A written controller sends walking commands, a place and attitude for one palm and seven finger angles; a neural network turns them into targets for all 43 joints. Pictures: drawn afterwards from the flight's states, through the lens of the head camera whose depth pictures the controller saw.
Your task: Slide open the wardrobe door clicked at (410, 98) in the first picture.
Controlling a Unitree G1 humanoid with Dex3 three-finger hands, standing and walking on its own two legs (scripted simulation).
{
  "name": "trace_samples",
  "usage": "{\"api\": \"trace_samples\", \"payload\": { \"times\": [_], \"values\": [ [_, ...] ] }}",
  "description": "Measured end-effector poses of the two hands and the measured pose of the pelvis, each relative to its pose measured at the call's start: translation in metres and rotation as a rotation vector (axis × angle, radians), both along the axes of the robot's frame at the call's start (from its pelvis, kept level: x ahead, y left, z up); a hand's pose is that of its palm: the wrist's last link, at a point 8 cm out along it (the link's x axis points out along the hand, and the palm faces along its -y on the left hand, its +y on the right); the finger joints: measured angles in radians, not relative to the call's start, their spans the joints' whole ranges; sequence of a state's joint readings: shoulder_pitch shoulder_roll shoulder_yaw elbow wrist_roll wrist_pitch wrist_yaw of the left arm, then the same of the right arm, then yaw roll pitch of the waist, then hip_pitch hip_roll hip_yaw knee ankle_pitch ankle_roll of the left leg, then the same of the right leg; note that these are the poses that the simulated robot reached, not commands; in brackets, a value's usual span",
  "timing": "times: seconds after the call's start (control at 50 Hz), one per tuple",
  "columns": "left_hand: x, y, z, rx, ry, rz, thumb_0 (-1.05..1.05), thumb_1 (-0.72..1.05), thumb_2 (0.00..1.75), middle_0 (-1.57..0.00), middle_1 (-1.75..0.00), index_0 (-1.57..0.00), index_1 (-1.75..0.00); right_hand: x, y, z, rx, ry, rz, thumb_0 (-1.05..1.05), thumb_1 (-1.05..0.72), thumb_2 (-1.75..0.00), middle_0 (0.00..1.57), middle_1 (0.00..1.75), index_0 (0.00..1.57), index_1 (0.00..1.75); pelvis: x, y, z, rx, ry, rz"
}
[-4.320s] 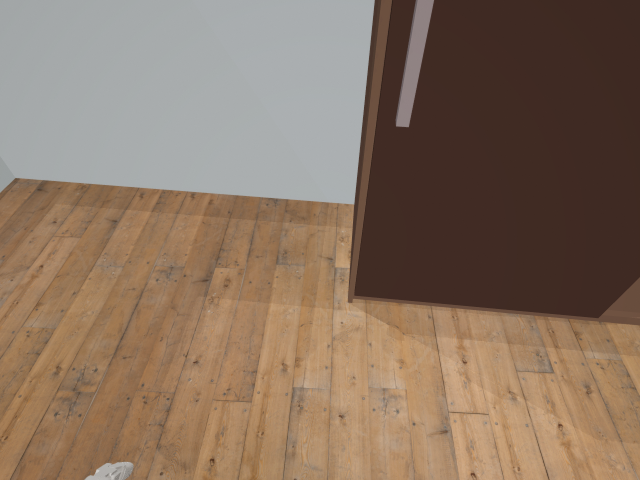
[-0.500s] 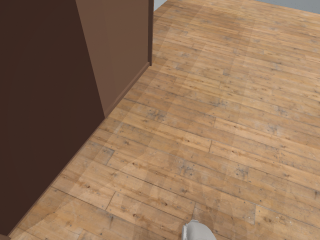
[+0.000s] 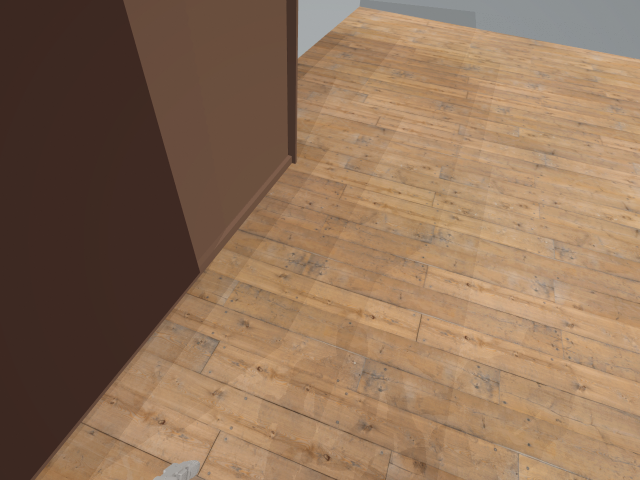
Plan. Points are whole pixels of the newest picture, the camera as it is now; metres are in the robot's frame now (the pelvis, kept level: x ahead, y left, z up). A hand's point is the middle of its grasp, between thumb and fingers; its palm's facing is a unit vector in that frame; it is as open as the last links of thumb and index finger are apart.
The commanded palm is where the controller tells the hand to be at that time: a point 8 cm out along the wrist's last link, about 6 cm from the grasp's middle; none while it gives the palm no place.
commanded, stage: turn to face it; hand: left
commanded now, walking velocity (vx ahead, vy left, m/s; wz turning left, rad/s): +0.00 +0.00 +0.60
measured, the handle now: out of the picture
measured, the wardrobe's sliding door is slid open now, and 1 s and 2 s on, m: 0.00 0.00 0.00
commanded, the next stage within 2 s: take the last steps up to it in 1.92 s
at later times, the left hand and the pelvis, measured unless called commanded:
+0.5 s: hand out of the picture +0.01 +0.27 -0.16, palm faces +0.29 -0.93 -0.24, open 7.4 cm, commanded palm none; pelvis -0.01 +0.04 +0.02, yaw +15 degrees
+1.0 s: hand out of the picture -0.07 +0.17 -0.13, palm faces +0.55 -0.79 -0.29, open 7.4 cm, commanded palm none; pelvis -0.02 -0.04 +0.01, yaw +35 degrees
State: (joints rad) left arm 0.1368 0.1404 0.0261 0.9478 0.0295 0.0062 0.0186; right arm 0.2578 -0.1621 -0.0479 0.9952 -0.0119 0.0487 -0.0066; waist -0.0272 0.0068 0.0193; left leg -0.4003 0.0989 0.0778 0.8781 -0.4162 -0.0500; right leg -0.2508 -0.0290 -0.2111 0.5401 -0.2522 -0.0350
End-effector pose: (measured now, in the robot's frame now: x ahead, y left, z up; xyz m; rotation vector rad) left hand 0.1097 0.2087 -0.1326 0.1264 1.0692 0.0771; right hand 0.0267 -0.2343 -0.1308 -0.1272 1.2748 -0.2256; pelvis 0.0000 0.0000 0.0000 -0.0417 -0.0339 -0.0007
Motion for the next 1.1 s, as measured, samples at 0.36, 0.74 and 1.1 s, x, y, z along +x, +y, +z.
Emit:
{"api": "trace_samples", "payload": {
  "times": [0.36, 0.74, 1.1],
  "values": [
    [-0.121, 0.106, -0.001, 0.061, 0.261, 0.274, 0.01, 0.91, 0.9, -0.2, -0.3, -0.2, -0.3, 0.028, 0.047, 0.031, -0.066, 0.045, 0.194, 0.01, -0.9, -0.9, 0.2, 0.3, 0.2, 0.3, -0.006, 0.046, 0.018, -0.033, 0.059, 0.173],
    [-0.119, 0.051, 0.023, 0.101, 0.057, 0.423, 0.0, 0.91, 0.9, -0.2, -0.3, -0.2, -0.3, 0.081, -0.007, 0.007, -0.03, 0.005, 0.382, 0.01, -0.9, -0.9, 0.2, 0.3, 0.2, 0.3, -0.021, -0.012, 0.009, 0.011, 0.07, 0.407],
    [-0.249, -0.021, 0.02, 0.056, 0.219, 0.716, 0.0, 0.9, 0.9, -0.2, -0.3, -0.21, -0.3, 0.159, 0.027, 0.001, -0.025, 0.035, 0.716, 0.01, -0.91, -0.9, 0.2, 0.3, 0.19, 0.3, -0.024, -0.027, 0.01, 0.059, 0.061, 0.676]
  ]
}}
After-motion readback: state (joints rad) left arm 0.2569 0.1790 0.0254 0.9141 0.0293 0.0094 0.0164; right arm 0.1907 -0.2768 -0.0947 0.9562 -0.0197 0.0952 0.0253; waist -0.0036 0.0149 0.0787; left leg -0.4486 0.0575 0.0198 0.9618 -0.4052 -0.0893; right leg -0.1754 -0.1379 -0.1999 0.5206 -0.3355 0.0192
